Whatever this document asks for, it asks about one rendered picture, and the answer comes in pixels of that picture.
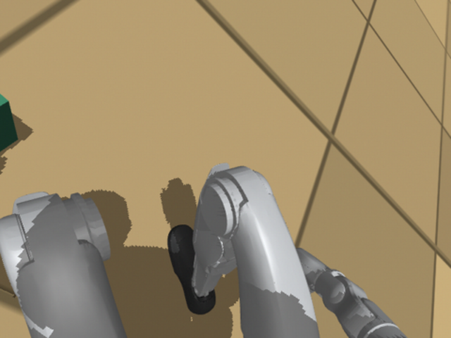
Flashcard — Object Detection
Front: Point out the right robot hand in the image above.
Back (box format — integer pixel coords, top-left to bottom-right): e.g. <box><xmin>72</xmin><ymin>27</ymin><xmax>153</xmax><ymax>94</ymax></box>
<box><xmin>296</xmin><ymin>248</ymin><xmax>330</xmax><ymax>293</ymax></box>

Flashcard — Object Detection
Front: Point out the right robot foot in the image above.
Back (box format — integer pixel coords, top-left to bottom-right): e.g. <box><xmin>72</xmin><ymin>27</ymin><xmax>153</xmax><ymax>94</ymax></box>
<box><xmin>168</xmin><ymin>225</ymin><xmax>216</xmax><ymax>315</ymax></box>

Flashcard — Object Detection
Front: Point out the right robot arm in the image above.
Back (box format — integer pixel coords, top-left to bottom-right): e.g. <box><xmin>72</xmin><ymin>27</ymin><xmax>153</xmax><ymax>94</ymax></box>
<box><xmin>314</xmin><ymin>269</ymin><xmax>407</xmax><ymax>338</ymax></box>

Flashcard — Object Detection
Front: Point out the carton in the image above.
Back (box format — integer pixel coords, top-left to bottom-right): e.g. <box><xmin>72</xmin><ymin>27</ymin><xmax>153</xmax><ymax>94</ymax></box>
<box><xmin>0</xmin><ymin>94</ymin><xmax>18</xmax><ymax>151</ymax></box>

